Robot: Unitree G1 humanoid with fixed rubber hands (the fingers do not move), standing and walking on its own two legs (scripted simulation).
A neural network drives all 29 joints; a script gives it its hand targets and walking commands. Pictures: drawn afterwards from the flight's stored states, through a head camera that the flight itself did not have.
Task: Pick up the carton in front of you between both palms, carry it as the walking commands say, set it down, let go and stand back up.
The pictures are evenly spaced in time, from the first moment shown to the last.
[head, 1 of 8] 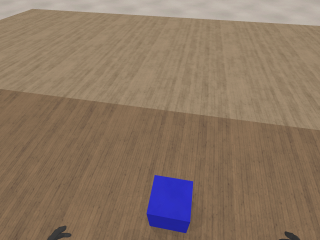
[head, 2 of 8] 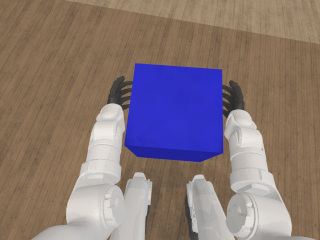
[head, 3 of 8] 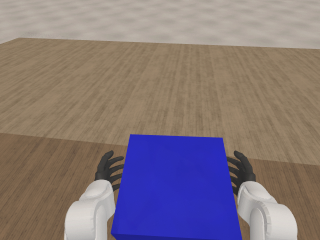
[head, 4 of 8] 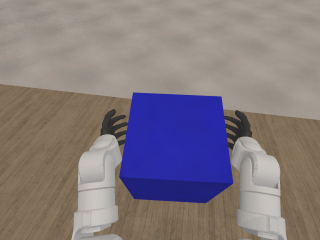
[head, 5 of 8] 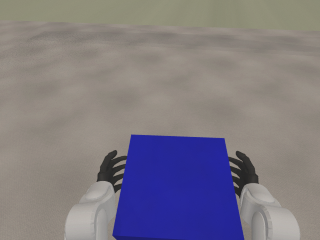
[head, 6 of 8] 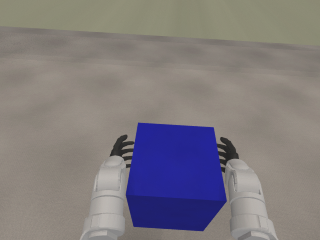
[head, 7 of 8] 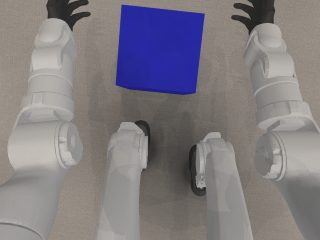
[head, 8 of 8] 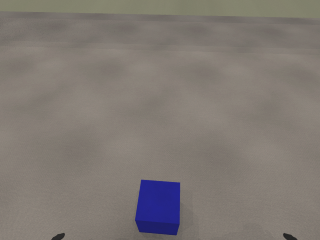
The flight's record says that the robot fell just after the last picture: no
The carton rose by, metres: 0.68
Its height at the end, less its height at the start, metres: -0.41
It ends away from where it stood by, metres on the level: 5.86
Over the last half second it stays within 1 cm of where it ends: yes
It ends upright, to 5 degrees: yes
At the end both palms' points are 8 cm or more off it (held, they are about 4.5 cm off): yes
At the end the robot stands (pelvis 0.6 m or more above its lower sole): yes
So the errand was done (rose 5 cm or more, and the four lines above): yes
